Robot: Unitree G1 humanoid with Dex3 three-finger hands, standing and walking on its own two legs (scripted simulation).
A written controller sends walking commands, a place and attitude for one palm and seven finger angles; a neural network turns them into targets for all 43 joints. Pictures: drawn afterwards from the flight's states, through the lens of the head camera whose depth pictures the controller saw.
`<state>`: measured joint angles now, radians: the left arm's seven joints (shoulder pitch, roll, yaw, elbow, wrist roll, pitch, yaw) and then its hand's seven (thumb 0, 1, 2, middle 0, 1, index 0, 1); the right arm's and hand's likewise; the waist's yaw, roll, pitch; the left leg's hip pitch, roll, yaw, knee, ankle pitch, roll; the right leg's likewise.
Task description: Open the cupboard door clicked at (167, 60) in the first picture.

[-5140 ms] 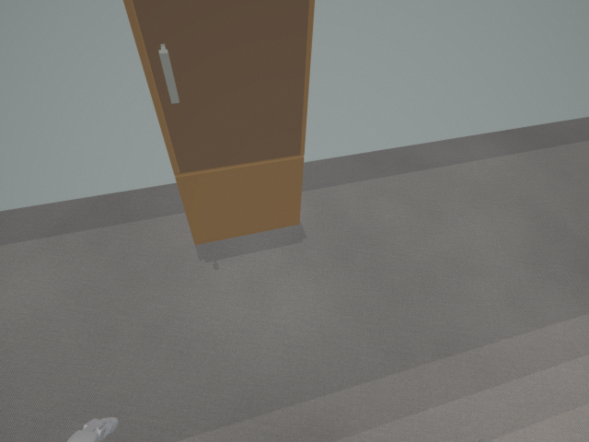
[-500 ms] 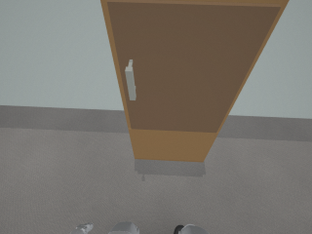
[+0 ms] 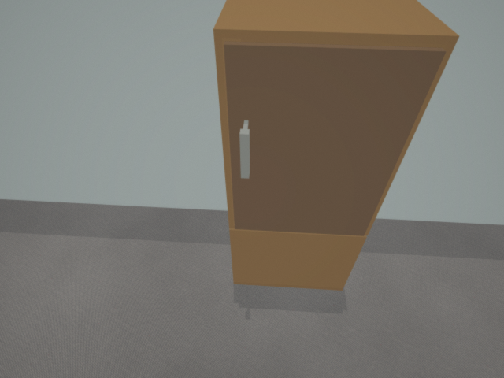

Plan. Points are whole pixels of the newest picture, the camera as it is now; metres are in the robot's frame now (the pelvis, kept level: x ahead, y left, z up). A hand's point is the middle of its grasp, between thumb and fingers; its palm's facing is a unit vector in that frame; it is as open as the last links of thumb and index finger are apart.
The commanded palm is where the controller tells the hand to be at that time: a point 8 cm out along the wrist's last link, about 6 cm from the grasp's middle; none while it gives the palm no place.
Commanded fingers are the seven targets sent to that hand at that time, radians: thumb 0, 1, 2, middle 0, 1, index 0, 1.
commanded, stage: come to a stop and stand still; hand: left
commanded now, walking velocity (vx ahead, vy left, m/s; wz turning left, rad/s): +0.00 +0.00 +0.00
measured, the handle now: (245, 149) +0.62 +0.06 +0.02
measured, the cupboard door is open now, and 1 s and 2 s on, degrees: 0 0 0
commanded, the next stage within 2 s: look again from close up in 0.24 s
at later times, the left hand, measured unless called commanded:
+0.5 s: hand out of the picture +0.04 +0.20 -0.15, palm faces +0.01 -0.96 -0.29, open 7.4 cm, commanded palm none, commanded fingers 0.00 0.90 0.90 -0.20 -0.30 -0.20 -0.30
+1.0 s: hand out of the picture +0.07 +0.17 -0.15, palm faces +0.01 -0.97 -0.24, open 7.4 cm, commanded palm none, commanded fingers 0.00 0.90 0.90 -0.20 -0.30 -0.20 -0.30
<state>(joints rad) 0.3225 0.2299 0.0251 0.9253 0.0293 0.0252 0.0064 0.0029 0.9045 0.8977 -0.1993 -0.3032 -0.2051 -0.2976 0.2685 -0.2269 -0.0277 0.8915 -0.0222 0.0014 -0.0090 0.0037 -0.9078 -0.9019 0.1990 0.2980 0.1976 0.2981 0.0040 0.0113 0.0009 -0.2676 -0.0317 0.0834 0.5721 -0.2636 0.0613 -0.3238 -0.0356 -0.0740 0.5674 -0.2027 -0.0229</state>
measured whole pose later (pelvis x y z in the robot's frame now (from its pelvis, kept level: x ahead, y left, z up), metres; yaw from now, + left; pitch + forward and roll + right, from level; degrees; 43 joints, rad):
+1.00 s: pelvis +0.04 -0.02 +0.02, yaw +1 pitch -2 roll +0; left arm 0.24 0.20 -0.01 1.08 0.01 -0.01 0.03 0.00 0.90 0.90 -0.20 -0.30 -0.21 -0.30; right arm 0.23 -0.20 0.01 1.12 -0.01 -0.01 -0.02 0.00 -0.91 -0.90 0.20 0.30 0.20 0.30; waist -0.01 0.00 0.01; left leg -0.12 -0.01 0.05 0.37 -0.21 0.02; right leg -0.17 0.01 -0.09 0.37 -0.15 -0.04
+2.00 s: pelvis +0.06 -0.13 +0.00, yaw +1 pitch -1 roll +0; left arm 0.36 0.13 0.03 1.02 0.04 0.03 0.03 0.00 0.91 0.90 -0.20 -0.30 -0.20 -0.30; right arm 0.24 -0.24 -0.07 1.01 -0.01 0.04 0.00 0.02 -0.94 -0.90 0.20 0.30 0.20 0.30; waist 0.02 0.03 0.02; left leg -0.36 0.00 0.06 0.75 -0.35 -0.01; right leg -0.23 -0.08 0.06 0.58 -0.34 0.09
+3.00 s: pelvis +0.13 -0.13 +0.01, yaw -1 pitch +0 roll +1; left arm 0.22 0.17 0.00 1.07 0.02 0.01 0.04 0.00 0.91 0.90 -0.20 -0.30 -0.21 -0.30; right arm 0.25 -0.17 0.01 1.09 -0.01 -0.02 -0.04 0.00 -0.91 -0.90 0.20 0.30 0.20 0.30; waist 0.00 0.00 0.06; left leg -0.12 -0.02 0.10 0.46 -0.34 0.03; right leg -0.16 -0.01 -0.03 0.52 -0.36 -0.01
